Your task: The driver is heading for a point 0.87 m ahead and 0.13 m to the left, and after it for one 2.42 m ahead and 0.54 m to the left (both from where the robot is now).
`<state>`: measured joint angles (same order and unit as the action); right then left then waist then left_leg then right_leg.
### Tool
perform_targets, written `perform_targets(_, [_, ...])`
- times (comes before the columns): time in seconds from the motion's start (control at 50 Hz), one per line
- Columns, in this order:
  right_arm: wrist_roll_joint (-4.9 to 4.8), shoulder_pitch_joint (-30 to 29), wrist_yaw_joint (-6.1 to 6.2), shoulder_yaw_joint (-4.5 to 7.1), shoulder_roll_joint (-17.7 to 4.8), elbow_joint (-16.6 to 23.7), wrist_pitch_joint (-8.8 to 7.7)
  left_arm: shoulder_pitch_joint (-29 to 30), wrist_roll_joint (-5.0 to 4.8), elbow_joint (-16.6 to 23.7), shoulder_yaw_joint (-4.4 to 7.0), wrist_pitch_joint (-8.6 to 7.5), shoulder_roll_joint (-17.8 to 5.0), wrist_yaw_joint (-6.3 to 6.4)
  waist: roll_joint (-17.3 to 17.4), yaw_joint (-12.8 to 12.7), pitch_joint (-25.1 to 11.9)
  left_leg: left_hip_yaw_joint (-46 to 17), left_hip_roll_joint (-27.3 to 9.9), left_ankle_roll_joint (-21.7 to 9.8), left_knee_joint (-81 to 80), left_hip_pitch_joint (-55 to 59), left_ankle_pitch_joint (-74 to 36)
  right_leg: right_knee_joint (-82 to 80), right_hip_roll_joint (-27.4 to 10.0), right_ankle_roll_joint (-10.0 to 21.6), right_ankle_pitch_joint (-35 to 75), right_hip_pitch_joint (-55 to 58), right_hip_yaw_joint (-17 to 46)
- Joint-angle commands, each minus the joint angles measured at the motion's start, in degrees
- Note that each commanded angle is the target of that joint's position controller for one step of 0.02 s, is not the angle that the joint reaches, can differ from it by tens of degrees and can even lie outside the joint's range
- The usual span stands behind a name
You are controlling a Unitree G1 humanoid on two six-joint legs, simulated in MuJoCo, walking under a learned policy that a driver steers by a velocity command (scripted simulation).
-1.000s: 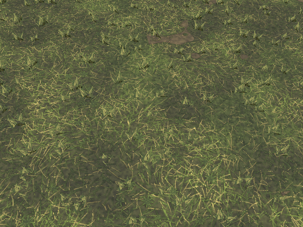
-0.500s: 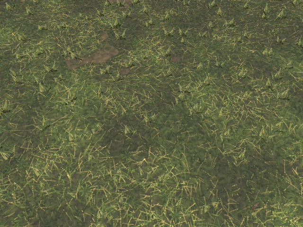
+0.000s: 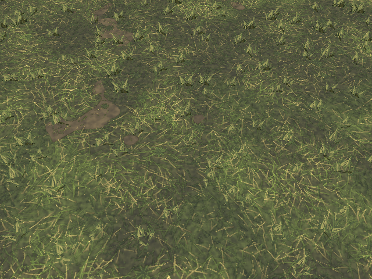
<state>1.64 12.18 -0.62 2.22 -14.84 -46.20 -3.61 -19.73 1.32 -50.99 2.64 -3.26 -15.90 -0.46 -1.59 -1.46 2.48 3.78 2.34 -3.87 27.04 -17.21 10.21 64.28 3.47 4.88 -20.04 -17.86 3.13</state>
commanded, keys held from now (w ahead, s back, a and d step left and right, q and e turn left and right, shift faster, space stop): w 0.38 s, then w+q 0.06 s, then q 0.56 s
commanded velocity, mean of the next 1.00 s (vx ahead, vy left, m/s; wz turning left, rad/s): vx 0.33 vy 0.00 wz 0.22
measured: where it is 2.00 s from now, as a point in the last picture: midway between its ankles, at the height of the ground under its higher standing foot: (190, 270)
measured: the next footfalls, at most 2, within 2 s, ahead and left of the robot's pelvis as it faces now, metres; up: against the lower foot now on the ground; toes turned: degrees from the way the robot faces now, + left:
right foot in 0.40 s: +0.38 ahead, -0.11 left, +0.00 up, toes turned -3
left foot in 0.90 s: +0.48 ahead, +0.08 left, +0.00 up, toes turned +18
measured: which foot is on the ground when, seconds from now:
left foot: down 0.00-0.42, up 0.44-0.88, down 0.90-1.00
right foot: up 0.00-0.38, down 0.40-0.92, up 0.94-1.00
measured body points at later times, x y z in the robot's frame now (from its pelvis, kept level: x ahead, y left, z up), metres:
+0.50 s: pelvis +0.27 -0.04 +0.00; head +0.30 -0.05 +0.44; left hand +0.42 +0.21 -0.11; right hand +0.25 -0.29 -0.16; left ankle +0.12 +0.08 -0.65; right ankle +0.34 -0.10 -0.74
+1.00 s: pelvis +0.39 -0.01 -0.01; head +0.43 +0.01 +0.44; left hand +0.40 +0.26 -0.15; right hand +0.58 -0.24 -0.13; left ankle +0.44 +0.06 -0.74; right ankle +0.36 -0.13 -0.66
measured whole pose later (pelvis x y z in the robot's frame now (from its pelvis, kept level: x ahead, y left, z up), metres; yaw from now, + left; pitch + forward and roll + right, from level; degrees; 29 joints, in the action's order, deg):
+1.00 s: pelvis +0.39 -0.01 -0.01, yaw +17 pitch +0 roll -1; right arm 0.5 10.0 -0.2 3.7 -13.6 -46.1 1.0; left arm -11.8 1.0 -49.3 3.0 1.1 -13.8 1.8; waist -1.2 0.2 4.8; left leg 3.1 3.3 -6.0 33.7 -21.6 12.0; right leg 64.2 -1.5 -0.4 -30.3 -22.4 -5.1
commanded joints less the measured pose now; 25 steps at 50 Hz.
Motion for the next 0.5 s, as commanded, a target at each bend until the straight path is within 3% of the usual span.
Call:
perform_targets(0.02, [-0.57,5.33,0.06,0.99,-4.77,-0.16,-1.33,-1.51,0.89,2.96,0.53,0.44,-3.78,-0.89,6.63,0.64,-2.22,-17.7,-14.93,-6.99,-15.88,10.78,-9.27,0.37,-5.41,-1.16,3.22,-11.55,0.91])
perform_targets(0.06, [-1.12,7.58,-0.07,1.17,-5.41,-1.74,-2.01,-0.05,1.04,3.22,0.24,0.96,-3.02,-1.31,6.29,0.31,-1.81,-14.89,-14.35,-7.7,-17.21,11.08,-13.88,-1.4,-6.25,-2.12,4.61,-13.61,-0.64])
perform_targets(0.18, [-1.4,12.19,-0.16,1.06,-5.34,-5.09,-1.86,14.6,0.7,7.7,-1.17,0.92,-1.06,-1.9,5.69,2.86,1.61,-7.87,-11.12,-6.88,-19.88,12.53,-19.96,-17.8,-8.24,-4.43,15.8,-18.63,-5.35])
perform_targets(0.28, [-0.99,15.93,0.24,1.19,-6.39,-7.55,-1.64,21.78,0.24,9.75,-1.72,0.52,-1.15,-1.62,5.93,4.69,2.25,-7.12,-13.23,-6.36,-18.0,17.41,-24.79,-28.9,-6.29,-2.83,18.6,-15.04,-7.04])
perform_targets(0.34, [-0.65,15.0,0.81,1.36,-7.12,-8.41,-1.24,20.42,0.38,9.64,-1.2,0.07,-2.35,-1.16,5.94,2.83,1.76,-6.97,-15.12,-5.59,-13.2,21.41,-34.2,-32.32,-4.7,-0.35,13.49,-11.03,-7.04])
perform_targets(0.36, [-0.56,14.23,0.97,1.45,-7.54,-8.54,-1.09,16.69,0.5,8.41,-0.79,-0.2,-3.0,-0.83,6.16,1.05,-0.17,-6.34,-14.88,-4.9,-8.57,21.86,-41.13,-33.7,-3.11,0.68,11.44,-5.95,-7.53])
perform_targets(0.38, [-0.7,13.49,0.98,1.43,-7.64,-8.68,-0.79,9.2,0.78,5.8,-0.18,-0.66,-3.77,-0.39,4.99,-2.32,-3.97,-4.74,-13.28,-3.96,0.19,20.74,-44.67,-37.32,-1.42,2.08,12.39,3.14,-8.37])
perform_targets(0.4, [-1.04,13.74,0.91,0.95,-6.41,-8.17,-0.76,-0.23,1.82,2.99,0.85,-1.32,-6.36,0.26,2.85,-5.62,-9.56,-3.75,-10.91,-2.94,12.38,12.25,-35.71,-37.95,-5.63,4.2,12.21,17.76,-3.69])
perform_targets(0.42, [-2.54,16.35,0.5,-0.39,-1.44,-5.54,-0.9,-7.29,3.21,2.55,2.35,-1.49,-12.04,1.01,-7.23,-6.14,-17.81,-0.28,-4.35,-0.7,32.57,-4.75,-8.81,-40.5,-22.67,8.7,4.72,33.86,18.45])
perform_targets(0.44, [-2.25,18.98,0.88,0.59,-3.63,-6.52,-0.49,-6.14,1.1,2.34,2.8,-0.49,-12.6,0.55,-10.93,-4.49,-20.62,-4.12,1.72,-0.83,44.07,-14.22,19.93,-47.59,-29.29,12.4,3.83,34.79,35.17])
perform_targets(0.46, [-1.32,15.09,1.2,1.54,-6.49,-6.6,-0.04,0.07,-0.28,3.23,1.93,-0.19,-8.8,0.46,-3.59,-2.17,-10.7,-7.58,-2.03,-1.1,45.88,-16.71,16.12,-48.24,-26.97,10.95,7.78,25.9,26.34])
perform_targets(0.48, [-1.34,12.72,1.01,1.2,-4.6,-6.43,-0.11,4.54,-0.5,3.87,0.88,-0.71,-4.94,0.37,-1.3,-0.61,-4.26,-7.42,-3.9,-0.71,43.74,-15.43,12.53,-49.73,-24.65,9.75,18.26,17.65,17.59])
perform_targets(0.5, [-1.35,12.54,1.02,1.03,-2.89,-6.95,0.34,6.3,-0.36,3.65,0.25,-1.3,-2.63,0.4,-0.61,1.1,-1.7,-7.17,-5.38,-0.29,40.69,-12.74,10.93,-50.63,-21.86,7.35,27.87,12.81,10.54])
Keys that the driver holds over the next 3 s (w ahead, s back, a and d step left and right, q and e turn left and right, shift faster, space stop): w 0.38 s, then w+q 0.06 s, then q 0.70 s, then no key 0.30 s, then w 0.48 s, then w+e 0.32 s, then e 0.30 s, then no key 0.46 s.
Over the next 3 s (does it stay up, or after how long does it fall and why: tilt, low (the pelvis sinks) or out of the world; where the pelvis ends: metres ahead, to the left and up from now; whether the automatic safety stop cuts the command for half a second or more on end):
stays up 0.84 0.17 0.01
